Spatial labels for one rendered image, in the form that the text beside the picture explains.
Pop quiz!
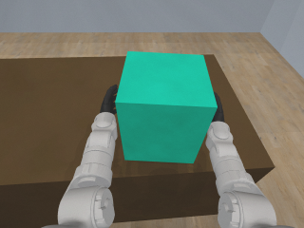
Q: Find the left robot upper arm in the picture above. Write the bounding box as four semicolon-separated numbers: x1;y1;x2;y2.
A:
42;185;115;228

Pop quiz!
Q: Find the left robot forearm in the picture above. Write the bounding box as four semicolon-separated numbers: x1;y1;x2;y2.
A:
57;112;118;222

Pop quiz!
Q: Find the left robot hand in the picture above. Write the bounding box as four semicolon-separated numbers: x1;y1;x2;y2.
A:
100;85;119;115

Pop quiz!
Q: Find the right robot forearm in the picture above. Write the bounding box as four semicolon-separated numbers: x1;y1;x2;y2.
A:
205;121;277;225

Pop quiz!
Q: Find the carton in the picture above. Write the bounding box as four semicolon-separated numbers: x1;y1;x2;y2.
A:
115;51;218;163

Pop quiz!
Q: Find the right robot upper arm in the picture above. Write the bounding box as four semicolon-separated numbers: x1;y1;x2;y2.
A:
218;190;294;228

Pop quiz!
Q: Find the right robot hand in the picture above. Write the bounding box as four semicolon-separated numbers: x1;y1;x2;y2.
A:
211;91;225;123

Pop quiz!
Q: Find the pedestal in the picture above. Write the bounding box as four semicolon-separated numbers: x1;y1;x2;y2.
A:
0;54;275;228

